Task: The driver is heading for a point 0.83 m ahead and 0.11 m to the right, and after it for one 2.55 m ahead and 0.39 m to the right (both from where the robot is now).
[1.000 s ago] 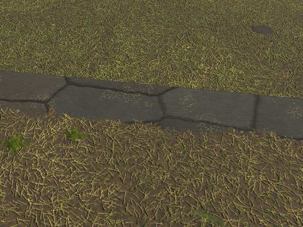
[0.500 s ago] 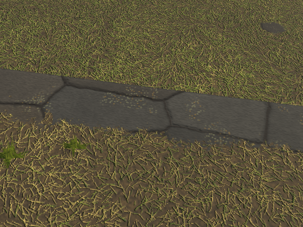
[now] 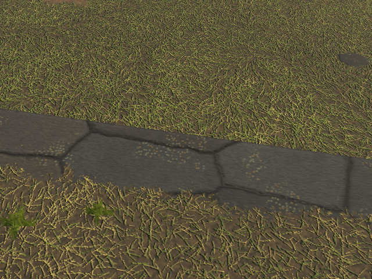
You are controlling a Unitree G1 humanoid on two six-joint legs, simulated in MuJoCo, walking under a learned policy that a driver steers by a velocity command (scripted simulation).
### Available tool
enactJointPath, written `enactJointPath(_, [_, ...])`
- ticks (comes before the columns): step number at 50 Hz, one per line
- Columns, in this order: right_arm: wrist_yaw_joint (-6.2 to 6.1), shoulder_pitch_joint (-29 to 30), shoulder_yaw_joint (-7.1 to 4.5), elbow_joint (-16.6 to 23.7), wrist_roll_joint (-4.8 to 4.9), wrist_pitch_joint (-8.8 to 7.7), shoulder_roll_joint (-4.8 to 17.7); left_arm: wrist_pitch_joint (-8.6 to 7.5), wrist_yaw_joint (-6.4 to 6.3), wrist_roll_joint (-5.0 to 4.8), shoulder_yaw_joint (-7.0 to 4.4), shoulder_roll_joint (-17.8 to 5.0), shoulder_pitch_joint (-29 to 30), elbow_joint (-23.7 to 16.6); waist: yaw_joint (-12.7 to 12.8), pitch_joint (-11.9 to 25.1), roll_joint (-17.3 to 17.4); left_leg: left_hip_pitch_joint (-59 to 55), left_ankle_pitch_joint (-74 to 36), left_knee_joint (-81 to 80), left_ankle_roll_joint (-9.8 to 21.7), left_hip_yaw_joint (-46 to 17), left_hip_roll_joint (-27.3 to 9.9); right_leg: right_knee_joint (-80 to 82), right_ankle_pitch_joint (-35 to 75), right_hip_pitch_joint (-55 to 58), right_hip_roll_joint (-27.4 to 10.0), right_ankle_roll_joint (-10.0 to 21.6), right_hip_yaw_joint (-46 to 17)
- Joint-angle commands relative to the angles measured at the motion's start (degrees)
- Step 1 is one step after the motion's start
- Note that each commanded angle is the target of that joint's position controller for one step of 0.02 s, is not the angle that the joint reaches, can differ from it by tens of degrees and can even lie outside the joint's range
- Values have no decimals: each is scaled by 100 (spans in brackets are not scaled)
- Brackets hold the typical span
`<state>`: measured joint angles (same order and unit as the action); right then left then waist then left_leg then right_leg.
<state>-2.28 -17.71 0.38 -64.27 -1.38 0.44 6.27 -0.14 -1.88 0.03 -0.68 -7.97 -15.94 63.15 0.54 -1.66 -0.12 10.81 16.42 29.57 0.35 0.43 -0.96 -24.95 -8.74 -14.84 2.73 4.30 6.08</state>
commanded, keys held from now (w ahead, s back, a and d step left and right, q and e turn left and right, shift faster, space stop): no key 0.68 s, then w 0.32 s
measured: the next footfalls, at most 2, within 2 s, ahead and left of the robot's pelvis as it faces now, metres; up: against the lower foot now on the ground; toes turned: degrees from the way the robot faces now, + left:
right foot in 1.02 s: +0.21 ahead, -0.11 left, +0.00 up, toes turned -5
left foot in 1.54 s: +0.56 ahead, +0.04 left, +0.00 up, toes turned +4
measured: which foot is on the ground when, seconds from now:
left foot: down 0.00-1.00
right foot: down 0.00-0.76, up 0.78-1.00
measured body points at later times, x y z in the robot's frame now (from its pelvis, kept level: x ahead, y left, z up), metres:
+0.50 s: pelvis +0.03 +0.02 +0.01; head +0.04 +0.03 +0.46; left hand +0.01 +0.23 -0.16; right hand -0.01 -0.17 -0.16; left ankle -0.01 +0.12 -0.74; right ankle +0.06 -0.07 -0.74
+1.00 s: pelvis +0.11 +0.00 +0.00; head +0.12 -0.03 +0.45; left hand +0.17 +0.23 -0.14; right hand -0.03 -0.22 -0.16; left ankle -0.01 +0.12 -0.74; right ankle +0.16 -0.10 -0.73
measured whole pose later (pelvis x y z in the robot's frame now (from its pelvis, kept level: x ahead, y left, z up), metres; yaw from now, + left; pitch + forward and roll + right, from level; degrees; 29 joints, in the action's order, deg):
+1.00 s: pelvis +0.11 +0.00 +0.00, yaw -1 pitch +0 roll +1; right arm -1.7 -30.7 -2.3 -66.8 -1.3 -3.2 9.7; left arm -3.4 1.1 0.9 -2.5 -9.3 -13.7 59.0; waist -2.2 -1.1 2.6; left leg -2.1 22.3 20.5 1.2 1.3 0.2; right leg -37.1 -18.8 -21.3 -1.2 4.4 5.0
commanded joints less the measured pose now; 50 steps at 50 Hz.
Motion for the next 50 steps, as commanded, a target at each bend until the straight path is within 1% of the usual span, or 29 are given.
enactJointPath(1, [-19,-513,-10,-31,66,-116,345,-4,28,29,-43,-251,-301,-105,83,-609,528,851,532,-1359,219,-689,-506,680,-504,351,-688,-124,-908])
enactJointPath(2, [-28,-458,-17,-15,84,-159,364,-23,34,47,-34,-242,-422,-45,132,-493,493,839,376,-1432,214,-688,-508,587,-224,597,-702,-114,-897])
enactJointPath(3, [-40,-456,-13,-1,93,-195,360,-45,38,60,-45,-308,-470,-6,139,-408,372,731,171,-1420,218,-661,-502,564,-71,683,-727,-98,-913])
enactJointPath(4, [-41,-490,-19,-3,97,-218,372,-69,38,65,-40,-319,-491,22,120,-345,262,572,-30,-1377,234,-622,-483,573,1,669,-756,-89,-933])
enactJointPath(6, [-37,-581,-21,-22,92,-225,357,-95,30,47,-23,-295,-477,62,76,-326,144,368,-234,-1332,265,-578,-466,596,28,573,-771,-100,-928])
enactJointPath(9, [-30,-676,-18,-46,81,-218,329,-101,12,37,-1,-255,-477,117,37,-351,84,274,-345,-1319,289,-549,-462,606,83,529,-779,-123,-915])
enactJointPath(18, [-36,-780,-2,-91,84,-232,302,-102,-25,33,29,-212,-585,262,9,-326,51,91,-754,-1275,309,-493,-466,522,403,581,-817,-139,-906])
enactJointPath(34, [-56,-866,21,-148,85,-232,274,-78,-58,28,42,-173,-629,389,0,-360,72,-75,-1174,-1238,320,-457,-472,436,638,628,-842,-168,-884])
enactJointPath(35, [-53,-936,23,-171,75,-230,264,-72,-55,34,49,-147,-658,408,-21,-257,78,-125,-702,-1311,345,-454,-429,435,278,654,-783,-159,-846])
enactJointPath(36, [-48,-992,-14,-184,64,-217,340,-61,-47,44,30,-181,-623,393,-50,-320,130,-91,-54,-1364,409,-488,-373,311,-242,548,-659,-138,-758])
enactJointPath(37, [-41,-1058,-81,-180,60,-191,486,-47,-31,54,-4,-230,-577,345,-86,-404,284,-44,889,-1422,546,-619,-369,12,-972,329,-456,-91,-580])
enactJointPath(38, [-28,-1146,-148,-167,55,-161,630,-36,2,86,-31,-240,-485,270,-163,-609,537,-10,1893,-1620,734,-978,-537,-379,-1614,-129,-262,-66,-383])
enactJointPath(39, [-17,-1351,-207,-181,61,-138,743,-41,46,134,-38,-206,-288,143,-287,-925,718,-65,2707,-1957,963,-1480,-897,-851,-1865,-766,-133,-72,-175])
enactJointPath(40, [-12,-1480,-256,-198,66,-133,829,-66,89,196,-23,-120,-79,-11,-373,-1251,841,-117,3095,-2225,1199,-1939,-1325,-1246,-1793,-1284,-165,-60,-5])
enactJointPath(41, [-8,-1558,-280,-208,51,-154,822,-114,127,224,-25,-106,152,-172,-437,-1446,845,-110,2992,-2373,1381,-2239,-1609,-1637,-1625,-1606,-359,-28,-73])
enactJointPath(42, [-1,-1613,-292,-212,-1,-195,810,-170,160,205,-58,-190,329,-317,-456,-1482,765,-311,2607,-2429,1493,-2367,-1749,-1987,-1694,-1980,-480,-3,-194])
enactJointPath(43, [9,-1620,-313,-202,-44,-247,841,-228,193,195,-94,-268,421,-427,-431,-1422,648,-624,2140,-2398,1544,-2337,-1796,-2203,-1723,-2302,-581,14,-305])
enactJointPath(44, [17,-1576,-329,-175,-52,-299,862,-288,227,178,-126,-318,465,-509,-382,-1315,539,-877,1683,-2332,1522,-2183,-1765,-2210,-1659,-2443,-651,17,-370])
enactJointPath(46, [32,-1414,-343,-101,-29,-394,879,-381,287,113,-177,-357,556,-655,-281,-1098,468,-964,868,-2190,1371,-1718,-1567,-1812,-1419,-2125,-631,-2,-327])
enactJointPath(48, [45,-1241,-359,-41,-7,-453,947,-395,331,74,-215,-333,460,-731,-120,-936,564,-590,345,-1976,1236,-1277,-1379,-1351,-1133,-1333,-475,5,-147])
enactJointPath(49, [59,-1059,-367,6,33,-467,980,-396,341,53,-225,-266,141,-664,92,-860,552,-136,151,-1743,1131,-992,-1237,-960,-783,-562,-334,20,26])
enactJointPath(50, [81,-918,-367,48,60,-485,996,-396,329,34,-269,-263,-397,-475,343,-717,435,399,-301,-1293,1005,-697,-1017,-628,-557,450,-82,29,202])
